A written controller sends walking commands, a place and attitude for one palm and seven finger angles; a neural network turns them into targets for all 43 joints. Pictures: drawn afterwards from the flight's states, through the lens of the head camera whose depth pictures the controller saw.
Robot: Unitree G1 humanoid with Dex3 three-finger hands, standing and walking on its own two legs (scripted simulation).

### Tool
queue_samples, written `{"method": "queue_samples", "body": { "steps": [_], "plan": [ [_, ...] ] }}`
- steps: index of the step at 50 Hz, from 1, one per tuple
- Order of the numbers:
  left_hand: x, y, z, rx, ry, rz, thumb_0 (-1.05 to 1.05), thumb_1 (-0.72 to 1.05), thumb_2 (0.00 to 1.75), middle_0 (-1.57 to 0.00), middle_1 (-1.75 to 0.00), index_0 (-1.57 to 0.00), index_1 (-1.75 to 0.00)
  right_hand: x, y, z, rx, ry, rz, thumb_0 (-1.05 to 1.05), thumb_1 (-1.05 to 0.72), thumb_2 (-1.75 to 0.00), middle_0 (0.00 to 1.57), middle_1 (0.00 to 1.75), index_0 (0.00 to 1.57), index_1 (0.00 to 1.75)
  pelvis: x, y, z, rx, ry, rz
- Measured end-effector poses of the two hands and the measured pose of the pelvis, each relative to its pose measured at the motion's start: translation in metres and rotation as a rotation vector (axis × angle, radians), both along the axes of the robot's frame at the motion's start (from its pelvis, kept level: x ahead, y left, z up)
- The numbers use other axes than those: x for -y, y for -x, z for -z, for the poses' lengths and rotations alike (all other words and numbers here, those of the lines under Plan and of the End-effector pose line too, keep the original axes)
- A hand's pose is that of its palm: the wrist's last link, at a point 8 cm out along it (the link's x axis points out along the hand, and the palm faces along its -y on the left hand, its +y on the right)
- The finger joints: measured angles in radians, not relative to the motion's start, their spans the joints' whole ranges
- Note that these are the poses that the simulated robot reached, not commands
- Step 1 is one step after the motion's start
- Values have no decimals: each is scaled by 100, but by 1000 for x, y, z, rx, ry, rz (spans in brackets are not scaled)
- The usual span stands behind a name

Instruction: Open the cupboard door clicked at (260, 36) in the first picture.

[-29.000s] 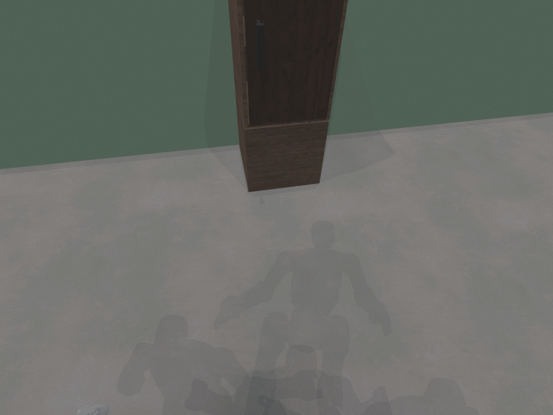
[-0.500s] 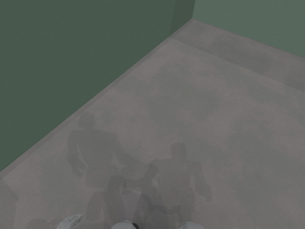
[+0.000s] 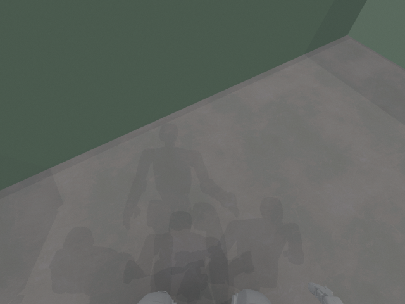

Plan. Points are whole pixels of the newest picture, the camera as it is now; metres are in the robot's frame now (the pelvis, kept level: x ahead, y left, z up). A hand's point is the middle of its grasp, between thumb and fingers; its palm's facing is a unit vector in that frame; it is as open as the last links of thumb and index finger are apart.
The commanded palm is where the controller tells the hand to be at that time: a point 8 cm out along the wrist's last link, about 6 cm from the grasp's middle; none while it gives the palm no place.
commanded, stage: turn to face it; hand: left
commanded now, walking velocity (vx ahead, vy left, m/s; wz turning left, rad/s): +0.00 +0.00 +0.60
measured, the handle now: out of the picture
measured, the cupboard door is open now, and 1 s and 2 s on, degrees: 51 51 51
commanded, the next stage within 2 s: none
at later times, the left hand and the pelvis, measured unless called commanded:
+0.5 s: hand out of the picture +0.01 +0.16 -0.16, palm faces +0.32 -0.92 -0.21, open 7.4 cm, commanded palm none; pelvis +0.02 -0.04 +0.01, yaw +19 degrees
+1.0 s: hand out of the picture +0.00 +0.15 -0.14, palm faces +0.56 -0.78 -0.29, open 7.4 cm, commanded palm none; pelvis +0.04 -0.08 +0.01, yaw +37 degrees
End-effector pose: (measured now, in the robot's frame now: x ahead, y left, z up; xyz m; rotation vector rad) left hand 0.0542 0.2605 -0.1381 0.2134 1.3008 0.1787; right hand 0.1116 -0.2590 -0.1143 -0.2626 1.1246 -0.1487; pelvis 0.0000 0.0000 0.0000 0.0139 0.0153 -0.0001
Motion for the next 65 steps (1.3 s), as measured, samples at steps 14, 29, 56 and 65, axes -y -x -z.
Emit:
{"method": "queue_samples", "body": {
  "steps": [14,29,56,65],
  "plan": [
    [36,3,-34,144,-71,-130,1,90,90,-20,-30,-20,-29,30,-28,17,-90,-53,-111,1,-91,-90,20,30,20,30,45,-10,-6,3,-10,-184],
    [41,85,7,22,34,-379,1,90,90,-20,-30,-20,-30,-28,-104,-6,15,2,-377,1,-91,-90,20,30,20,30,34,-13,1,6,4,-378],
    [105,116,-20,87,-6,-670,1,90,90,-20,-30,-20,-30,-47,-172,-2,-92,-8,-652,1,-91,-90,19,30,19,30,70,-44,-13,-1,-29,-720],
    [100,162,1,33,-4,-830,1,90,90,-20,-30,-20,-30,-99,-196,-5,1,24,-830,1,-91,-90,20,30,20,30,64,-41,-1,4,11,-841]
  ]
}}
